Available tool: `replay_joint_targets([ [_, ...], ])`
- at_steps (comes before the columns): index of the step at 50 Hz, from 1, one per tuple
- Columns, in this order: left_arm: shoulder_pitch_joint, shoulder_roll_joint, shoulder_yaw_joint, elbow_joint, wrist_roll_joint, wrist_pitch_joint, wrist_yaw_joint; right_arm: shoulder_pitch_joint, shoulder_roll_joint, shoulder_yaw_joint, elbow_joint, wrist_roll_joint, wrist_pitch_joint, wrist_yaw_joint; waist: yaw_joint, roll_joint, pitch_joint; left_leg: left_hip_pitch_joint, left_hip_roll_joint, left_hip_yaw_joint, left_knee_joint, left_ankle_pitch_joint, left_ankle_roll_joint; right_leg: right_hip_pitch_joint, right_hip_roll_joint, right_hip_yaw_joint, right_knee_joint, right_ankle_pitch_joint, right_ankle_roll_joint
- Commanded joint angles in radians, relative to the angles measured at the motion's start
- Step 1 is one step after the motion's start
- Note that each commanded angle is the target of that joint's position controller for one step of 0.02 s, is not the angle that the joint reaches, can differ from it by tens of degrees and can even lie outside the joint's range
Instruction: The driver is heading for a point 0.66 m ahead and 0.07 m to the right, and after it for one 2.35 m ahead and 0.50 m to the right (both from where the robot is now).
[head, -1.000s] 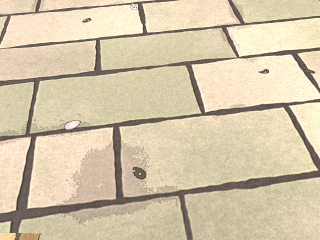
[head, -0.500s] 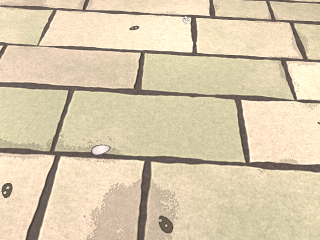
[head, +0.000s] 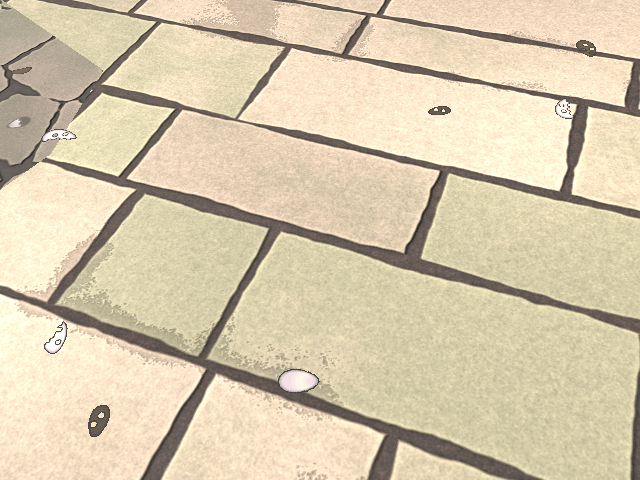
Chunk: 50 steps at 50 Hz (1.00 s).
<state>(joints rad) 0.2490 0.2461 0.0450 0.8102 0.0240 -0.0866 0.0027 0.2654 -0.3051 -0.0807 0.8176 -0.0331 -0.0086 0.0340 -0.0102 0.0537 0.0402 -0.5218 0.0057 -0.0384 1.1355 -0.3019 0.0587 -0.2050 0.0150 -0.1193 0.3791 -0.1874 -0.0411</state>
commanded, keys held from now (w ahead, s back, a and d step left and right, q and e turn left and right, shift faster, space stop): w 0.36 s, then w+e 0.64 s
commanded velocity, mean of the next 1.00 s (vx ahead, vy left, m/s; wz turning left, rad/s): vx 0.50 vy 0.00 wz -0.11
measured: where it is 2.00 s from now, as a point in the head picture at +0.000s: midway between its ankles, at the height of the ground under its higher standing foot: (391, 277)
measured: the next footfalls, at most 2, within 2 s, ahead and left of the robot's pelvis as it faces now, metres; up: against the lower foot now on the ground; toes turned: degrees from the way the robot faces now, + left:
left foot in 0.30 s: +0.29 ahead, +0.13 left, +0.00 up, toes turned +9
right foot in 0.86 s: +0.58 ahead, -0.04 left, +0.00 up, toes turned -12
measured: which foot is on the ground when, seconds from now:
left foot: up 0.00-0.28, down 0.30-0.88, up 0.90-1.00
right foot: down 0.00-0.32, up 0.34-0.84, down 0.86-1.00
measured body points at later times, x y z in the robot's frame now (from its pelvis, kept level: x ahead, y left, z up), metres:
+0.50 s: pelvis +0.25 +0.06 +0.00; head +0.27 +0.08 +0.45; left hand +0.27 +0.32 -0.14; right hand +0.35 -0.19 -0.12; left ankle +0.25 +0.13 -0.74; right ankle +0.23 -0.09 -0.66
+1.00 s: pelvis +0.51 +0.01 -0.01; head +0.54 +0.01 +0.44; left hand +0.67 +0.27 -0.14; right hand +0.54 -0.25 -0.14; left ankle +0.44 +0.17 -0.64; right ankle +0.54 -0.03 -0.74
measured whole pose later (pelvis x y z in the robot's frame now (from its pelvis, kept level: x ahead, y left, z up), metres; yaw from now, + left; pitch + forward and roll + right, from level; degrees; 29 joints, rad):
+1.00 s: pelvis +0.51 +0.01 -0.01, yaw -12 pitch +0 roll +0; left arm 0.22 0.28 0.07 0.84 0.01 -0.02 -0.02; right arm 0.26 -0.23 -0.03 0.85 -0.03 -0.07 0.00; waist -0.01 0.01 0.06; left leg -0.40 0.06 0.01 1.24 -0.34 0.01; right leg -0.31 0.12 -0.06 0.50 -0.19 -0.14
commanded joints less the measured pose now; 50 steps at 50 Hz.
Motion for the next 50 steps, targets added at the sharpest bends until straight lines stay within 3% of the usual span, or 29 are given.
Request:
replay_joint_targets([
  [1,0.047,0.1,0.023,-0.03,-0.008,-0.029,-0.003,-0.003,-0.017,0.002,-0.071,-0.006,0.007,0.02,0.0,-0.144,-0.025,-0.14,0.056,-0.03,-0.011,0.088,-0.014,0.091,-0.282,0.192,-0.221,0.231,-0.122],
  [6,0.103,0.102,0.021,0.012,-0.005,-0.028,-0.014,-0.154,0.021,0.029,-0.115,-0.004,-0.006,0.031,0.023,-0.138,0.012,-0.111,0.034,0.015,-0.313,0.248,-0.023,0.095,-0.23,0.058,-0.24,0.293,-0.108],
  [11,0.2,0.142,0.027,0.07,-0.008,-0.009,-0.007,-0.285,0.013,0.043,-0.158,-0.01,-0.018,0.031,0.057,-0.145,0.037,-0.025,0.019,0.104,-0.525,0.183,0.015,0.197,-0.276,0.037,-0.206,0.402,-0.106],
  [13,0.212,0.16,0.029,0.09,-0.008,0.005,-0.004,-0.257,0.0,0.04,-0.15,-0.017,-0.026,0.021,0.035,-0.157,0.012,0.051,-0.015,0.13,-0.578,0.095,0.049,0.256,-0.287,0.025,-0.108,0.619,-0.099],
  [14,0.213,0.166,0.028,0.098,-0.01,0.012,-0.002,-0.177,-0.009,0.034,-0.123,-0.021,-0.034,0.014,-0.004,-0.156,-0.035,0.157,-0.046,0.143,-0.624,0.086,0.069,0.266,-0.277,0.007,0.005,0.745,-0.091],
  [15,0.209,0.155,0.022,0.1,-0.016,0.019,-0.001,-0.026,-0.027,0.023,-0.066,-0.03,-0.046,0.005,-0.07,-0.123,-0.123,0.364,-0.066,0.146,-0.688,0.136,0.093,0.211,-0.241,-0.032,0.182,0.742,-0.07],
  [16,0.192,0.121,0.008,0.065,-0.021,0.017,-0.002,0.147,-0.094,0.002,-0.025,-0.048,-0.053,-0.009,-0.139,-0.048,-0.245,0.633,0.106,-0.043,-0.693,0.068,0.14,0.015,-0.205,-0.047,0.438,0.448,-0.047],
  [17,0.26,0.016,-0.015,0.015,-0.038,0.015,-0.019,0.196,-0.203,-0.024,-0.016,-0.04,-0.049,-0.023,-0.1,0.209,-0.353,0.907,0.411,-0.537,-0.778,0.063,0.272,-0.376,-0.022,-0.052,0.792,-0.295,0.0],
  [18,0.173,0.133,0.02,0.023,-0.014,0.023,-0.007,0.181,-0.189,-0.027,-0.02,0.003,-0.041,-0.031,-0.117,0.059,-0.312,0.84,0.396,-0.567,-0.817,0.15,0.261,-0.464,-0.032,0.108,0.893,-0.331,-0.011],
  [19,0.119,0.119,0.021,0.006,-0.022,0.019,-0.01,0.106,-0.14,-0.012,-0.015,0.01,-0.044,-0.034,-0.079,0.025,-0.181,0.724,0.354,-0.389,-0.823,0.232,0.231,-0.492,-0.069,0.147,0.888,-0.252,-0.025],
  [20,0.117,0.094,0.014,0.016,-0.027,0.015,-0.013,0.06,-0.077,0.006,-0.014,0.005,-0.053,-0.029,-0.043,-0.016,-0.105,0.6,0.307,-0.277,-0.852,0.34,0.186,-0.451,-0.094,0.159,0.822,-0.195,-0.028],
  [22,0.173,0.069,0.013,0.05,-0.006,0.041,-0.02,-0.009,-0.018,0.022,-0.012,0.014,-0.066,-0.032,0.02,0.019,-0.052,0.434,0.246,-0.142,-0.94,0.279,0.127,-0.345,-0.118,0.158,0.743,-0.14,-0.013],
  [23,0.181,0.06,0.014,0.058,0.002,0.053,-0.026,-0.004,-0.012,0.025,-0.006,0.012,-0.076,-0.032,0.025,0.04,-0.042,0.393,0.241,-0.12,-0.964,0.297,0.129,-0.313,-0.111,0.155,0.739,-0.124,-0.007],
  [26,0.108,0.052,0.021,0.041,0.003,0.069,-0.041,0.033,-0.032,0.018,0.025,0.016,-0.098,-0.036,0.031,0.011,0.006,0.391,0.225,-0.029,-1.026,0.306,0.122,-0.393,-0.116,0.16,0.707,-0.022,0.007],
  [29,0.015,0.044,0.022,0.013,0.001,0.072,-0.046,0.079,-0.03,0.019,0.049,0.015,-0.103,-0.038,0.015,0.001,0.034,0.431,0.218,0.048,-1.035,0.359,0.109,-0.483,-0.114,0.162,0.633,0.082,0.015],
  [33,-0.116,0.025,0.008,-0.033,0.005,0.067,-0.056,0.102,-0.029,0.024,0.068,0.017,-0.104,-0.043,-0.009,0.007,0.06,0.462,0.201,0.149,-1.024,0.445,0.087,-0.473,-0.099,0.098,0.437,0.202,0.01],
  [36,-0.211,0.02,-0.002,-0.077,0.009,0.064,-0.065,0.159,-0.043,0.023,0.097,0.015,-0.098,-0.054,-0.039,0.003,0.078,0.547,0.225,0.192,-0.993,0.55,0.076,-0.462,-0.082,0.034,0.317,0.193,-0.02],
  [39,-0.207,0.033,0.001,-0.093,0.012,0.064,-0.064,0.165,-0.071,0.019,0.111,0.01,-0.087,-0.064,-0.02,0.019,0.049,0.637,0.243,0.24,-0.87,0.873,0.055,-0.385,-0.023,-0.023,0.252,0.081,-0.073],
  [41,-0.109,0.058,0.014,-0.073,0.015,0.064,-0.055,0.148,-0.103,0.012,0.11,0.005,-0.073,-0.07,0.029,0.05,-0.024,0.669,0.25,0.266,-0.676,1.148,0.048,-0.26,0.048,-0.058,0.243,-0.033,-0.121],
  [42,-0.008,0.081,0.028,-0.046,0.017,0.059,-0.05,0.143,-0.117,0.007,0.106,0.004,-0.063,-0.071,0.072,0.049,-0.086,0.643,0.251,0.269,-0.509,1.144,0.046,-0.141,0.079,-0.052,0.208,-0.064,-0.148],
  [43,0.144,0.122,0.049,-0.001,0.027,0.051,-0.039,0.122,-0.123,0.006,0.091,0.01,-0.059,-0.068,0.151,0.007,-0.167,0.51,0.229,0.282,-0.268,0.957,0.024,0.087,0.066,0.013,0.122,-0.035,-0.189],
  [44,0.225,0.242,0.085,0.009,0.034,0.053,-0.022,0.146,-0.042,0.025,0.04,0.023,-0.066,-0.057,0.151,-0.158,-0.273,0.185,0.139,0.288,0.09,0.387,-0.016,0.38,-0.198,0.38,0.102,-0.088,-0.288],
  [45,0.185,0.301,0.098,-0.009,0.006,0.059,-0.024,0.123,-0.032,0.024,-0.021,0.027,-0.076,-0.041,0.105,-0.261,-0.345,-0.129,-0.068,0.116,0.348,-0.252,-0.052,0.532,-0.383,0.892,-0.053,0.04,-0.429],
  [46,0.16,0.265,0.093,0.0,-0.016,0.068,-0.018,0.003,-0.061,0.022,-0.038,0.012,-0.084,-0.037,0.123,-0.103,-0.231,-0.234,0.015,-0.015,0.343,-0.143,-0.04,0.463,-0.341,0.746,-0.077,0.042,-0.385],
  [47,0.11,0.214,0.079,0.002,-0.02,0.068,-0.012,-0.011,-0.053,0.027,-0.051,0.022,-0.097,-0.033,0.087,-0.068,-0.116,-0.224,0.057,-0.005,0.256,-0.053,-0.037,0.318,-0.316,0.622,-0.097,0.098,-0.34],
  [48,0.067,0.168,0.066,0.0,-0.017,0.065,-0.01,0.002,-0.05,0.026,-0.04,0.019,-0.098,-0.035,0.039,-0.01,-0.047,-0.165,0.087,0.0,0.158,-0.022,-0.04,0.195,-0.261,0.532,-0.118,0.191,-0.289],
  [49,0.032,0.144,0.057,-0.005,-0.026,0.061,-0.007,0.02,-0.045,0.026,-0.036,0.001,-0.081,-0.036,0.003,0.0,-0.022,-0.103,0.101,0.0,0.107,-0.011,-0.054,0.107,-0.213,0.457,-0.139,0.25,-0.26],
  [50,0.025,0.136,0.052,-0.01,-0.027,0.052,-0.008,0.049,-0.034,0.029,-0.034,-0.012,-0.061,-0.034,-0.017,-0.042,-0.029,-0.044,0.108,0.0,0.067,-0.015,-0.069,0.052,-0.193,0.419,-0.142,0.34,-0.262],
])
